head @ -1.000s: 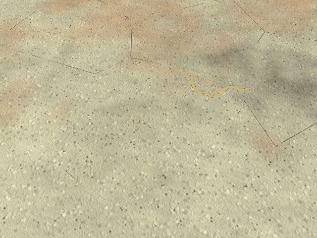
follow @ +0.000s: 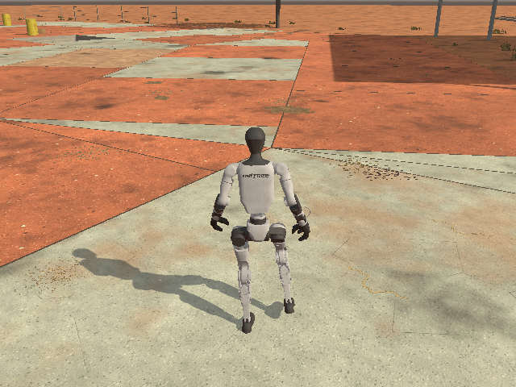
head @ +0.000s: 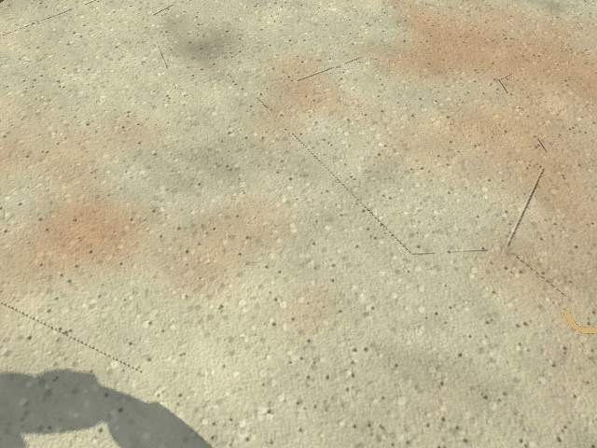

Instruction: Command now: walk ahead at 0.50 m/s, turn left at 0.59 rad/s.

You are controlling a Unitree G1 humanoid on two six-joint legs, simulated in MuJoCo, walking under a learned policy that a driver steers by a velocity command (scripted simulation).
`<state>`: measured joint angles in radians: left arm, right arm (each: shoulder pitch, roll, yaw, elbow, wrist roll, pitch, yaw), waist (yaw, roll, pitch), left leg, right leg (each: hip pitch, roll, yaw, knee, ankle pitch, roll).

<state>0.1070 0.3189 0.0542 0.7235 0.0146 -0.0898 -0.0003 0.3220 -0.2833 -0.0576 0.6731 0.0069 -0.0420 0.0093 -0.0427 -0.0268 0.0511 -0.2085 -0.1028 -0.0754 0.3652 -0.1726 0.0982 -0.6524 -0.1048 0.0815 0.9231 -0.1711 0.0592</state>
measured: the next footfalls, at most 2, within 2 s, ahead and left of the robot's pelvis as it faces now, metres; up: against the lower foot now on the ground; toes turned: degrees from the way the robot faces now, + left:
right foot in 0.22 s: +0.32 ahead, -0.14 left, +0.00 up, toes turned +9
left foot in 0.70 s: +0.53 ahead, +0.12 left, +0.00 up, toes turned -2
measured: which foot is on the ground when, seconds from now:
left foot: down 0.00-0.24, up 0.26-0.68, down 0.70-1.00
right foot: up 0.00-0.20, down 0.22-0.70, up 0.72-1.00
